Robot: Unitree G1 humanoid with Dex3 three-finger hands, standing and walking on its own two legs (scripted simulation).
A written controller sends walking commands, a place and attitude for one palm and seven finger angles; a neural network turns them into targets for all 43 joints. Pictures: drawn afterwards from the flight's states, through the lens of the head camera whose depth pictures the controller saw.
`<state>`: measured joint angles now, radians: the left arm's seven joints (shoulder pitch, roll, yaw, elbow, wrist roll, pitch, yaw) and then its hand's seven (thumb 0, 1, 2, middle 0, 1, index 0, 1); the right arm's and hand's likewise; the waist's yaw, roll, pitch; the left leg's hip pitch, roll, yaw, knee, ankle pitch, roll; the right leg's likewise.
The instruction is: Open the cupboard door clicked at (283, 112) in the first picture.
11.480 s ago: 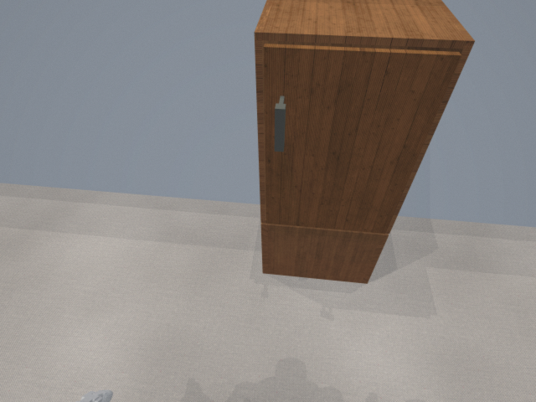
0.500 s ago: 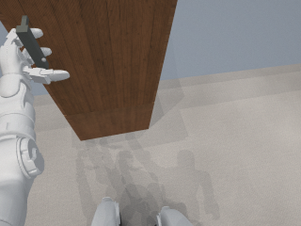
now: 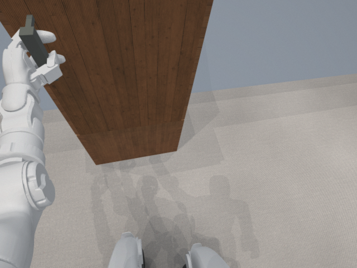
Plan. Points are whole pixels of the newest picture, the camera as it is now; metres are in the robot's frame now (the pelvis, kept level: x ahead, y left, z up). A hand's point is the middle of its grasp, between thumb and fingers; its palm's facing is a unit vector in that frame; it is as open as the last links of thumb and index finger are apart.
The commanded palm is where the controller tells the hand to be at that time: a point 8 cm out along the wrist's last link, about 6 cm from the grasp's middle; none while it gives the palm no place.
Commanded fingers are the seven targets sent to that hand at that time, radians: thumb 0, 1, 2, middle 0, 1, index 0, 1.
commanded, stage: close the thumb around the handle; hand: left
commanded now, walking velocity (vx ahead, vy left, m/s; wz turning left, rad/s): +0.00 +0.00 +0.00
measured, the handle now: (41, 49) +0.57 +0.25 +0.10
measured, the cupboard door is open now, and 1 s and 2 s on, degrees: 0 32 43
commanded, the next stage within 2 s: pull the door open along its arc in 0.04 s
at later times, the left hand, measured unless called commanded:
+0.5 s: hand (58, 81) +0.49 +0.21 +0.10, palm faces +0.14 -0.99 +0.01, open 5.7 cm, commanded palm +0.43 +0.24 +0.10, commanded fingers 0.00 0.90 0.90 -0.40 -1.35 -0.40 -1.35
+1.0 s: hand (109, 137) +0.36 +0.10 +0.10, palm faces +0.55 -0.83 +0.03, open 5.7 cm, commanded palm +0.29 +0.12 +0.10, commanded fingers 0.00 0.90 0.90 -0.40 -1.35 -0.40 -1.35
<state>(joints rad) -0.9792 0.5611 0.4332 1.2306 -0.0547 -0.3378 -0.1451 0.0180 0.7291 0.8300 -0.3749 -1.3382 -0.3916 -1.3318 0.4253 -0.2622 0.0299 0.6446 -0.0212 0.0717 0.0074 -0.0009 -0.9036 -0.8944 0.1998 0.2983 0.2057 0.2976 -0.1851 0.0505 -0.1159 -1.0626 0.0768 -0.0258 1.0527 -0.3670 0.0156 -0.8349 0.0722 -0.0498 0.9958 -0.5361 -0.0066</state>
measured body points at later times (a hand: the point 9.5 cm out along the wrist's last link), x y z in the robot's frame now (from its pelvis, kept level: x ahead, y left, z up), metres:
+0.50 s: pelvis +0.01 +0.00 +0.01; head +0.10 +0.01 +0.45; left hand +0.47 +0.26 +0.10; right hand +0.01 -0.27 -0.10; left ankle +0.06 +0.11 -0.66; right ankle -0.04 -0.13 -0.66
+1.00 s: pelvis +0.00 -0.03 +0.02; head +0.03 -0.03 +0.47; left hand +0.32 +0.15 +0.10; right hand +0.18 -0.23 -0.08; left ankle +0.06 +0.11 -0.66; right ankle -0.04 -0.13 -0.66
